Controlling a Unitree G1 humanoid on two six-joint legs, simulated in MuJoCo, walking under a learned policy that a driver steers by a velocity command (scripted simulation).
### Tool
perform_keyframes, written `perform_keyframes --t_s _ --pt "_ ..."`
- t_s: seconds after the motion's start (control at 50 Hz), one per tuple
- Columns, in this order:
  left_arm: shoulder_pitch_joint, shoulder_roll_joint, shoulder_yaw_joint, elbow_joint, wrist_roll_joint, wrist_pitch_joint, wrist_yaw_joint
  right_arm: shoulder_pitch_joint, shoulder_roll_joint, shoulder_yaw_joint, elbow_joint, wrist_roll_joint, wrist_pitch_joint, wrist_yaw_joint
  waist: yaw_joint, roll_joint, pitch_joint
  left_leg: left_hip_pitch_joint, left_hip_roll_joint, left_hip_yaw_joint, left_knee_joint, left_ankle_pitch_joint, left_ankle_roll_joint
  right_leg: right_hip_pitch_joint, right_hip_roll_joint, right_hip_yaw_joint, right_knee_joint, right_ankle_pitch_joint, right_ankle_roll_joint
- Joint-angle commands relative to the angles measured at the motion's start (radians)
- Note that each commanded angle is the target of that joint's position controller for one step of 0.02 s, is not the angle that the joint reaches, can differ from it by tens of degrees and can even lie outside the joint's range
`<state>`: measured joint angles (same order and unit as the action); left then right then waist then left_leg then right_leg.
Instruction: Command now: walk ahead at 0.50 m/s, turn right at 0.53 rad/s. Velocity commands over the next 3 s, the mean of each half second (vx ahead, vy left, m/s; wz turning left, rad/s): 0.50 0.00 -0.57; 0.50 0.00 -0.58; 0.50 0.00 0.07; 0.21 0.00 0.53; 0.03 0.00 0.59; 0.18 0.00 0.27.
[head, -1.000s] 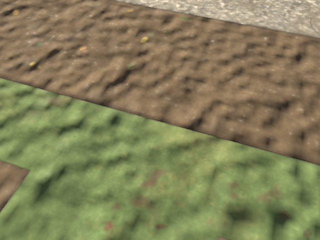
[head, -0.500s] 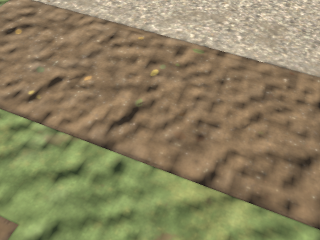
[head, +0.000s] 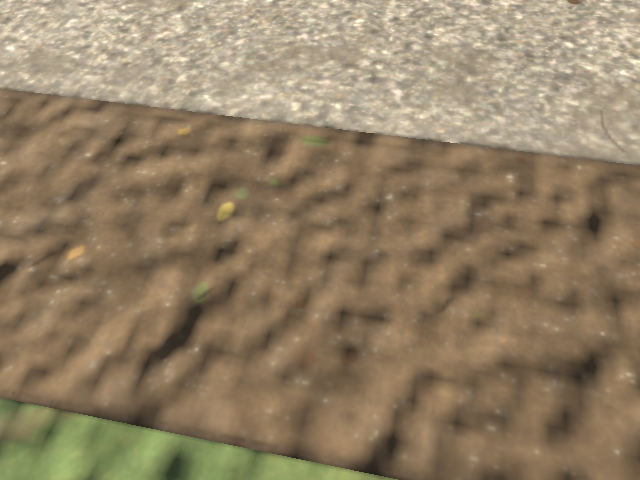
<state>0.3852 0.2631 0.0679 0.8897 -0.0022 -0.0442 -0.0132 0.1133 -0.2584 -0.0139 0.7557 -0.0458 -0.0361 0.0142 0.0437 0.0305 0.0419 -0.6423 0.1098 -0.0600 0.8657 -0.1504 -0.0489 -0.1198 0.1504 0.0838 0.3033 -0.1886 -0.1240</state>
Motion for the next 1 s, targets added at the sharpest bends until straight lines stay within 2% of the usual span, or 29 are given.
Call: perform_keyframes --t_s 0.02,0.08,0.12,0.16,0.18,0.2,0.22,0.24,0.26,0.28,0.3,0.32,0.36,0.42,0.52,0.62,0.64,0.68,0.72,0.74,0.76,0.78,0.8,0.82,0.84,0.86,0.9,0.94,1.0 --pt "0.052 0.159 0.039 -0.049 0.000 -0.010 0.006 -0.097 -0.066 -0.010 -0.085 0.007 -0.008 0.004 0.022 -0.088 -0.007 0.017 -0.046 0.052 -0.121 0.117 -0.014 -0.013 -0.232 0.212 -0.085 0.278 -0.107" --pt "0.088 0.165 0.042 -0.050 0.011 -0.006 0.012 -0.171 -0.074 -0.006 -0.115 0.015 -0.018 0.005 0.051 -0.095 -0.012 0.019 -0.074 0.049 -0.205 0.120 -0.005 0.058 -0.247 0.247 -0.030 0.355 -0.100" --pt "0.079 0.176 0.045 -0.061 0.019 -0.005 0.019 -0.178 -0.088 -0.008 -0.128 0.019 -0.026 0.005 0.042 -0.105 -0.015 0.068 -0.089 0.032 -0.266 0.084 0.011 0.080 -0.265 0.283 0.013 0.387 -0.085" --pt "0.019 0.195 0.050 -0.083 0.022 -0.006 0.024 -0.086 -0.118 -0.018 -0.108 0.022 -0.036 -0.001 -0.013 -0.117 -0.031 0.232 -0.113 0.025 -0.340 0.015 0.037 0.036 -0.268 0.310 0.072 0.417 -0.050" --pt "-0.008 0.203 0.051 -0.091 0.021 -0.010 0.020 0.013 -0.138 -0.028 -0.078 0.021 -0.043 -0.009 -0.061 -0.105 -0.070 0.375 -0.137 0.036 -0.380 -0.009 0.054 0.003 -0.243 0.307 0.160 0.471 -0.031" --pt "-0.016 0.183 0.045 -0.093 0.011 -0.018 0.011 0.137 -0.176 -0.043 -0.048 0.011 -0.057 -0.022 -0.124 -0.041 -0.142 0.566 -0.085 -0.006 -0.437 -0.008 0.087 -0.059 -0.176 0.254 0.346 0.438 -0.005" --pt "-0.005 0.102 0.021 -0.125 0.000 -0.028 0.006 0.303 -0.253 -0.060 -0.045 -0.011 -0.061 -0.041 -0.176 0.086 -0.303 0.790 0.167 -0.251 -0.471 -0.236 0.138 -0.171 -0.112 0.150 0.628 0.160 0.018" --pt "0.107 0.060 0.012 -0.155 -0.017 -0.023 0.006 0.261 -0.323 -0.078 -0.049 -0.014 -0.043 -0.042 -0.088 0.306 -0.334 0.912 0.349 -0.696 -0.606 -0.322 0.241 -0.463 0.019 0.042 0.822 -0.400 0.039" --pt "0.096 0.137 0.019 -0.114 0.018 -0.003 0.016 0.204 -0.231 -0.069 -0.055 0.001 -0.031 -0.036 -0.065 0.137 -0.216 0.801 0.327 -0.683 -0.598 -0.425 0.251 -0.542 -0.091 0.040 0.919 -0.327 0.032" --pt "0.023 0.145 0.022 -0.112 0.026 0.003 0.006 0.151 -0.142 -0.049 -0.068 0.010 -0.030 -0.031 -0.069 0.022 -0.111 0.682 0.270 -0.514 -0.610 -0.368 0.229 -0.530 -0.124 0.032 0.909 -0.227 0.037" --pt "-0.015 0.124 0.019 -0.119 0.025 0.006 -0.003 0.125 -0.109 -0.039 -0.062 0.009 -0.032 -0.027 -0.058 0.003 -0.056 0.601 0.218 -0.368 -0.634 -0.212 0.208 -0.506 -0.152 0.020 0.874 -0.172 0.049" --pt "-0.034 0.115 0.019 -0.123 0.035 0.014 -0.012 0.131 -0.101 -0.036 -0.052 0.010 -0.037 -0.029 -0.052 0.044 -0.038 0.561 0.180 -0.265 -0.648 -0.104 0.190 -0.487 -0.174 0.008 0.848 -0.151 0.060" --pt "-0.037 0.101 0.015 -0.128 0.040 0.035 -0.028 0.160 -0.101 -0.037 -0.027 0.020 -0.055 -0.026 -0.040 0.087 -0.039 0.535 0.144 -0.144 -0.662 0.073 0.180 -0.467 -0.182 -0.011 0.846 -0.119 0.074" --pt "-0.115 0.085 0.008 -0.162 0.038 0.047 -0.042 0.194 -0.111 -0.045 -0.004 0.031 -0.071 -0.018 -0.039 0.070 -0.035 0.558 0.151 -0.044 -0.692 0.190 0.197 -0.541 -0.199 -0.020 0.834 -0.046 0.088" --pt "-0.277 0.056 -0.010 -0.220 0.035 0.043 -0.059 0.235 -0.110 -0.050 0.033 0.027 -0.066 -0.015 -0.063 0.058 0.011 0.578 0.120 0.117 -0.713 0.269 0.190 -0.587 -0.210 -0.070 0.630 0.117 0.102" --pt "-0.418 0.044 -0.026 -0.274 0.040 0.037 -0.074 0.294 -0.143 -0.061 0.071 0.027 -0.056 -0.024 -0.097 0.055 0.046 0.646 0.147 0.206 -0.687 0.341 0.167 -0.508 -0.199 -0.163 0.391 0.122 0.055" --pt "-0.427 0.048 -0.026 -0.280 0.043 0.038 -0.073 0.307 -0.149 -0.062 0.080 0.027 -0.050 -0.027 -0.098 0.054 0.046 0.677 0.155 0.222 -0.661 0.400 0.162 -0.493 -0.188 -0.180 0.364 0.087 0.039" --pt "-0.400 0.060 -0.020 -0.279 0.049 0.038 -0.064 0.315 -0.174 -0.067 0.093 0.024 -0.037 -0.034 -0.077 0.070 0.015 0.722 0.161 0.265 -0.540 0.690 0.147 -0.406 -0.132 -0.221 0.325 -0.017 0.000" --pt "-0.229 0.092 0.001 -0.232 0.054 0.028 -0.048 0.316 -0.203 -0.071 0.098 0.026 -0.019 -0.038 0.001 0.069 -0.095 0.709 0.159 0.296 -0.251 0.867 0.138 -0.192 -0.053 -0.233 0.266 -0.083 -0.053" --pt "-0.051 0.134 0.024 -0.174 0.063 0.021 -0.033 0.302 -0.199 -0.068 0.083 0.026 -0.015 -0.038 0.082 0.014 -0.195 0.565 0.137 0.312 0.001 0.701 0.110 0.059 -0.066 -0.168 0.204 -0.065 -0.092" --pt "0.012 0.250 0.056 -0.170 0.064 0.024 -0.016 0.337 -0.097 -0.044 0.019 0.035 -0.020 -0.023 0.064 -0.190 -0.318 0.184 0.042 0.311 0.348 0.044 0.058 0.390 -0.361 0.262 0.169 -0.212 -0.193" --pt "0.015 0.298 0.068 -0.198 0.025 0.034 -0.008 0.260 -0.129 -0.053 -0.036 0.024 -0.028 -0.013 0.069 -0.223 -0.389 -0.048 -0.122 0.139 0.562 -0.407 0.024 0.473 -0.512 0.705 0.009 -0.107 -0.288" --pt "0.004 0.272 0.064 -0.177 0.016 0.041 0.001 0.146 -0.152 -0.057 -0.060 0.020 -0.033 -0.009 0.081 -0.095 -0.250 -0.151 -0.057 0.038 0.559 -0.304 0.036 0.406 -0.467 0.531 -0.002 0.002 -0.256" --pt "-0.041 0.221 0.051 -0.164 0.010 0.037 0.008 0.148 -0.128 -0.046 -0.059 0.031 -0.044 -0.008 0.035 -0.065 -0.131 -0.123 -0.018 0.044 0.472 -0.215 0.041 0.255 -0.438 0.400 -0.009 0.118 -0.227" --pt "-0.086 0.179 0.039 -0.164 0.011 0.031 0.011 0.170 -0.122 -0.046 -0.041 0.027 -0.044 -0.010 -0.017 -0.028 -0.067 -0.050 0.011 0.042 0.375 -0.189 0.041 0.128 -0.377 0.308 -0.024 0.226 -0.181" --pt "-0.123 0.156 0.030 -0.166 0.005 0.024 0.014 0.198 -0.119 -0.045 -0.036 0.010 -0.028 -0.009 -0.059 -0.036 -0.046 0.016 0.022 0.037 0.325 -0.190 0.030 0.040 -0.332 0.248 -0.039 0.286 -0.163" --pt "-0.134 0.138 0.023 -0.171 0.002 0.004 0.007 0.229 -0.109 -0.045 -0.025 -0.007 0.005 -0.003 -0.085 -0.053 -0.069 0.087 0.019 0.048 0.281 -0.182 0.011 -0.029 -0.287 0.198 -0.056 0.360 -0.163" --pt "-0.102 0.153 0.027 -0.156 0.004 -0.008 0.003 0.200 -0.092 -0.043 -0.033 -0.004 0.019 0.003 -0.082 -0.054 -0.060 0.069 0.014 0.061 0.213 -0.120 0.000 -0.056 -0.266 0.175 -0.086 0.329 -0.161" --pt "-0.028 0.144 0.023 -0.125 0.004 -0.015 0.002 0.077 -0.082 -0.040 -0.064 0.000 0.019 0.007 -0.037 -0.068 -0.009 -0.010 0.018 0.068 0.070 0.011 -0.005 -0.029 -0.259 0.168 -0.125 0.302 -0.134"
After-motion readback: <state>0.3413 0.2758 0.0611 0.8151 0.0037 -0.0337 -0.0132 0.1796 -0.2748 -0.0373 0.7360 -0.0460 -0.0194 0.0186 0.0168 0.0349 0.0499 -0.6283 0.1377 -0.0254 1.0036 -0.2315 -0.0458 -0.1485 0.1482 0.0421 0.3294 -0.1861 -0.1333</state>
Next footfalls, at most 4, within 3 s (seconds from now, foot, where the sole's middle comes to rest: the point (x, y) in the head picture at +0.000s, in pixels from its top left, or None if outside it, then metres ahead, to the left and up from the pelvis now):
0.20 left None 0.29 0.13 -0.78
0.74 right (435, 475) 0.49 -0.16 -0.78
1.28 left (447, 323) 0.84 -0.21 -0.78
1.78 right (543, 277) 0.98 -0.46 -0.78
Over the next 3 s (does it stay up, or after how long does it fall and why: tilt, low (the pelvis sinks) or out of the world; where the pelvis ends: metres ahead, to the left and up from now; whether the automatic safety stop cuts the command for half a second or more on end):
stays up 0.94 -0.32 0.00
